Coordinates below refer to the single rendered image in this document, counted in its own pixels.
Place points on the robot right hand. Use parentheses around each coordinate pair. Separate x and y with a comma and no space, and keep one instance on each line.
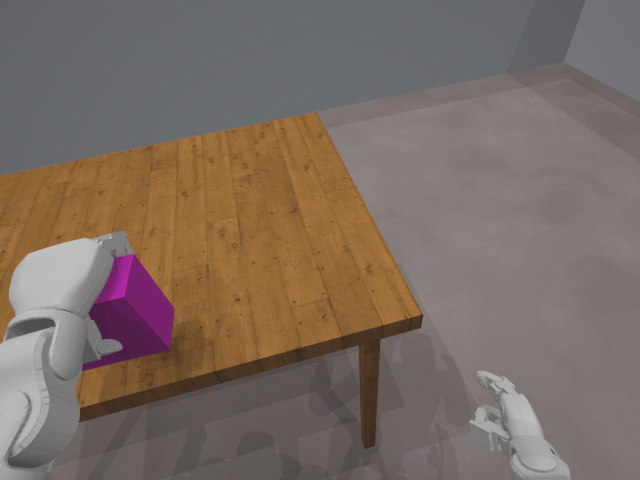
(493,429)

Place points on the sponge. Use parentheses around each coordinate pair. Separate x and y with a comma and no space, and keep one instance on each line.
(133,310)

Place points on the table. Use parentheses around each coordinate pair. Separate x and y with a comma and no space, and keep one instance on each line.
(257,236)

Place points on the left robot forearm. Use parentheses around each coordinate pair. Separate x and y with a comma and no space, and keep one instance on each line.
(40,364)

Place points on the right robot forearm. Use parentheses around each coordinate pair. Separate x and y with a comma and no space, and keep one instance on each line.
(533,458)

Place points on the robot left hand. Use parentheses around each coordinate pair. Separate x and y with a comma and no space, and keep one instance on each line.
(70,276)

